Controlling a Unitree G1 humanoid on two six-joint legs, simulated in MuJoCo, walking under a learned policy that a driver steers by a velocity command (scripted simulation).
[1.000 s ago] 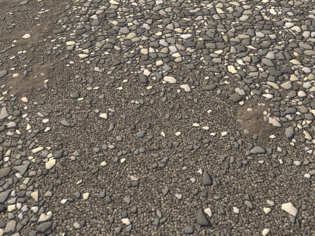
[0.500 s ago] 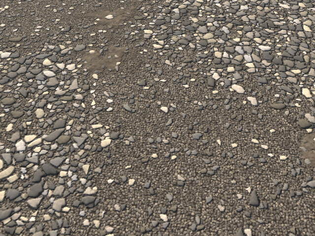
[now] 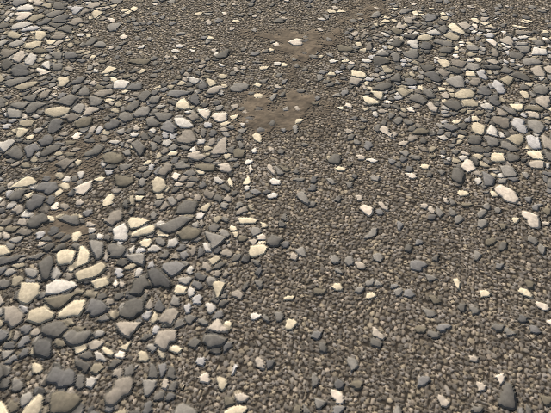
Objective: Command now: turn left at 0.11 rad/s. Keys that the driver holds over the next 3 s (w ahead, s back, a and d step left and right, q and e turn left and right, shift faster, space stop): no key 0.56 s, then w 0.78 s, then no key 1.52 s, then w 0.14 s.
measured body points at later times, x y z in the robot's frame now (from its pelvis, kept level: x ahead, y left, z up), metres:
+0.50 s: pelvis +0.01 +0.02 +0.00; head +0.02 +0.02 +0.45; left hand +0.09 +0.29 -0.13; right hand +0.13 -0.24 -0.11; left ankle -0.01 +0.12 -0.74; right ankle +0.00 -0.15 -0.74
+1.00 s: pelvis +0.11 -0.04 +0.01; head +0.12 -0.07 +0.46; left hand +0.07 +0.22 -0.12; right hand +0.24 -0.31 -0.11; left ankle +0.13 +0.12 -0.66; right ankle +0.03 -0.12 -0.74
